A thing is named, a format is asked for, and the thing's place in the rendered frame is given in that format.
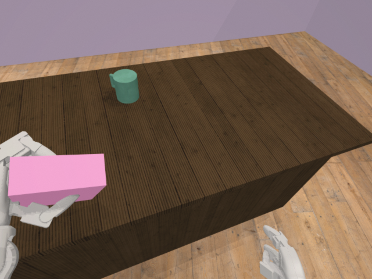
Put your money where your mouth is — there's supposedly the robot right hand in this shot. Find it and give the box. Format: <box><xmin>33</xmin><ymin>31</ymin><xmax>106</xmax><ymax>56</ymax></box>
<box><xmin>260</xmin><ymin>225</ymin><xmax>306</xmax><ymax>279</ymax></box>

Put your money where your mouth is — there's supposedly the robot left forearm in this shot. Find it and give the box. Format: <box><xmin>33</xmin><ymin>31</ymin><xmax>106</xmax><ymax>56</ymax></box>
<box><xmin>0</xmin><ymin>226</ymin><xmax>19</xmax><ymax>279</ymax></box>

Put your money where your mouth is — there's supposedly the table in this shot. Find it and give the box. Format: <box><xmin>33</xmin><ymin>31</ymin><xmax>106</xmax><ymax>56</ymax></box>
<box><xmin>0</xmin><ymin>47</ymin><xmax>372</xmax><ymax>279</ymax></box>

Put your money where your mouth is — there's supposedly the robot left hand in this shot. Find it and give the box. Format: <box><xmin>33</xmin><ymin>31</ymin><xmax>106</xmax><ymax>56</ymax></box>
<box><xmin>0</xmin><ymin>131</ymin><xmax>80</xmax><ymax>228</ymax></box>

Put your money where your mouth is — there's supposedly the sponge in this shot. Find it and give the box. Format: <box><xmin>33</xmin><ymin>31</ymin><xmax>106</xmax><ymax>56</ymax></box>
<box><xmin>8</xmin><ymin>153</ymin><xmax>106</xmax><ymax>207</ymax></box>

